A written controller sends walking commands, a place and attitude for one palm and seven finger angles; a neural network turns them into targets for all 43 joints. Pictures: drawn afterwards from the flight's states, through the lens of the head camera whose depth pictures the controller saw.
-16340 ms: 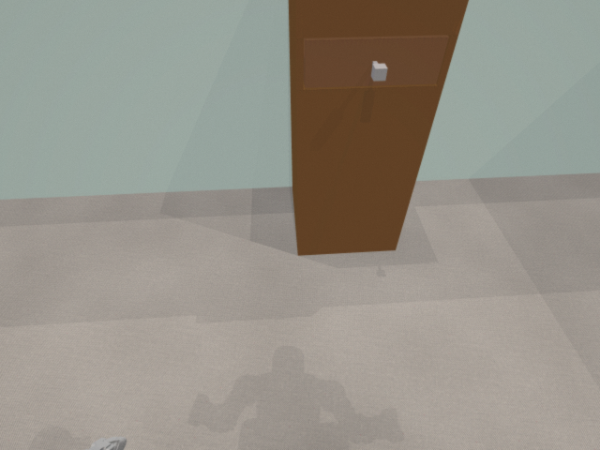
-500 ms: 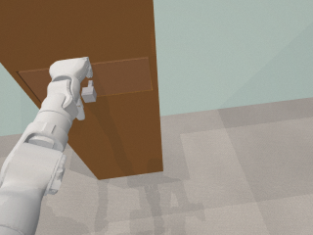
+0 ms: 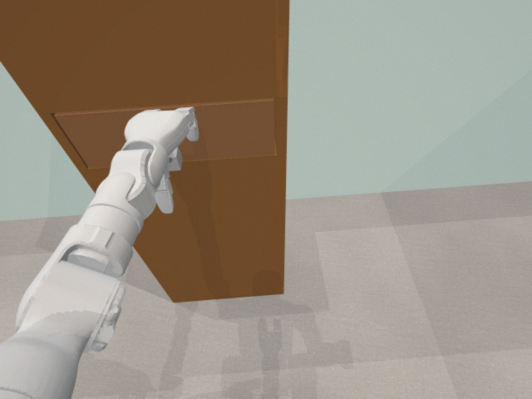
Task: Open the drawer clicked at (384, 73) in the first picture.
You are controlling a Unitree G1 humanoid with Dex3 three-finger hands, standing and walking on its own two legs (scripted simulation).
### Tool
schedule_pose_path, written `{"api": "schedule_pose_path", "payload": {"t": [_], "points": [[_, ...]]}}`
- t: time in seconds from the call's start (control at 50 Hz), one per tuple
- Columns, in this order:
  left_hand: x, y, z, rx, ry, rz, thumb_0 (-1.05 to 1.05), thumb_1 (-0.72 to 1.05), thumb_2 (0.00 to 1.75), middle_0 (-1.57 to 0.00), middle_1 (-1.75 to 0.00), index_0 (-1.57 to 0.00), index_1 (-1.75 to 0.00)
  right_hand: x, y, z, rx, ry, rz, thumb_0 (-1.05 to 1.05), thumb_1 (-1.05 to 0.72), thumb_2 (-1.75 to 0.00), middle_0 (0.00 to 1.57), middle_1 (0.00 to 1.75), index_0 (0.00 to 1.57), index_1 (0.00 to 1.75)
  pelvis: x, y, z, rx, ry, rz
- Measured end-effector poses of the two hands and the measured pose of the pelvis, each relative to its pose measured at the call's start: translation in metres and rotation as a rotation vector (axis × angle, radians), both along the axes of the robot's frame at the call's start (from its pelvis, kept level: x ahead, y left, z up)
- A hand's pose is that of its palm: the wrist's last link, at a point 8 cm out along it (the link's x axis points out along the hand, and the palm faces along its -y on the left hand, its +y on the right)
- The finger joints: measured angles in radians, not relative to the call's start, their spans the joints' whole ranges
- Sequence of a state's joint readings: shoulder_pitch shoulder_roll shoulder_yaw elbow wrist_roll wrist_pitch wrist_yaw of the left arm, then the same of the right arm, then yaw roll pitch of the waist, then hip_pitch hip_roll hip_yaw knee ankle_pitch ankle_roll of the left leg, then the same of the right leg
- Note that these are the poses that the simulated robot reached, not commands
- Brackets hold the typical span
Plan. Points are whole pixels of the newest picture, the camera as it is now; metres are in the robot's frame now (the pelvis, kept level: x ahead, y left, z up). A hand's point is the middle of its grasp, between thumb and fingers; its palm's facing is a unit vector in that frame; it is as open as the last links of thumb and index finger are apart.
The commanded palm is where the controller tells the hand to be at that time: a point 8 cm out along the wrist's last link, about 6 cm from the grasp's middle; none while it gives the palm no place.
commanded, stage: move the hooked fingers above the handle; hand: left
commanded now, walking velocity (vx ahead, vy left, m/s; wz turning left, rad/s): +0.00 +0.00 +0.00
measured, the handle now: (171, 150) +0.53 +0.17 +0.07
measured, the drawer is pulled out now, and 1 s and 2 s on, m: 0.00 0.00 0.00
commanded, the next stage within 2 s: lower the fingers behind the handle in 0.22 s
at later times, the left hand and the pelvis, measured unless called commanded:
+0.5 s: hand (156, 169) +0.45 +0.18 +0.10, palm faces -0.14 -0.03 -0.99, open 13.7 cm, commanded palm +0.45 +0.19 +0.16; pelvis +0.00 -0.01 +0.00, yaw +0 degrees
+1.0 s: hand (162, 167) +0.47 +0.18 +0.08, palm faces -0.07 -0.04 -1.00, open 14.0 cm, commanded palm +0.46 +0.19 +0.13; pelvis -0.01 -0.01 -0.01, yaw -1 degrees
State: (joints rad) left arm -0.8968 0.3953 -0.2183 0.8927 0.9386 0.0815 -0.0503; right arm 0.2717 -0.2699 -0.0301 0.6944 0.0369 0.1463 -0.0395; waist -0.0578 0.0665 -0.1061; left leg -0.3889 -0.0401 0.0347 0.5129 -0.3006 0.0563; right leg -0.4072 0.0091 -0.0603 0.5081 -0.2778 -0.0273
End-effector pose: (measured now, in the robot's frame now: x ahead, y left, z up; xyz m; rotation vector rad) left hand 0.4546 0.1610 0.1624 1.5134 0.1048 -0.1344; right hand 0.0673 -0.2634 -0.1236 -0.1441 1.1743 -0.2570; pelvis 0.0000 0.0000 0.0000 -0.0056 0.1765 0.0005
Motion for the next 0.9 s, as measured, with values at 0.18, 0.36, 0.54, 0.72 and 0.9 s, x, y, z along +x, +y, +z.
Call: {"api": "schedule_pose_path", "payload": {"t": [0.18,0.36,0.54,0.72,0.9], "points": [[0.008,-0.001,0.020,0.021,-0.317,-0.021,0.01,-0.48,0.30,-0.33,-1.20,-0.33,-1.21,0.010,0.009,-0.004,0.013,-0.056,0.007,0.00,-0.91,-0.90,0.20,0.30,0.20,0.30,-0.006,-0.001,-0.003,0.007,0.028,-0.040],[0.003,0.054,0.023,0.086,-0.069,0.296,0.00,-0.48,0.30,-0.32,-1.20,-0.36,-1.25,-0.005,0.008,-0.009,0.052,0.033,-0.008,0.00,-0.91,-0.90,0.20,0.30,0.20,0.30,0.000,-0.006,0.002,0.007,0.014,-0.021],[-0.021,0.011,-0.006,0.003,-0.081,-0.115,0.00,-0.48,0.30,-0.32,-1.20,-0.32,-1.22,-0.003,-0.019,0.006,-0.070,0.007,0.016,0.00,-0.91,-0.90,0.20,0.30,0.20,0.30,-0.004,-0.006,-0.001,0.003,-0.006,-0.002],[-0.009,0.040,-0.008,0.075,-0.240,0.135,0.00,-0.49,0.30,-0.32,-1.20,-0.31,-1.21,-0.012,-0.008,-0.008,0.001,0.019,0.026,0.00,-0.91,-0.90,0.20,0.30,0.20,0.30,-0.014,-0.007,-0.006,0.007,0.048,-0.013],[-0.002,0.033,-0.018,0.045,-0.059,0.129,0.00,-0.48,0.30,-0.32,-1.20,-0.28,-1.19,-0.038,0.000,-0.010,0.012,0.071,-0.028,0.00,-0.91,-0.90,0.20,0.30,0.20,0.30,-0.009,-0.008,-0.004,0.002,0.034,-0.006]]}}
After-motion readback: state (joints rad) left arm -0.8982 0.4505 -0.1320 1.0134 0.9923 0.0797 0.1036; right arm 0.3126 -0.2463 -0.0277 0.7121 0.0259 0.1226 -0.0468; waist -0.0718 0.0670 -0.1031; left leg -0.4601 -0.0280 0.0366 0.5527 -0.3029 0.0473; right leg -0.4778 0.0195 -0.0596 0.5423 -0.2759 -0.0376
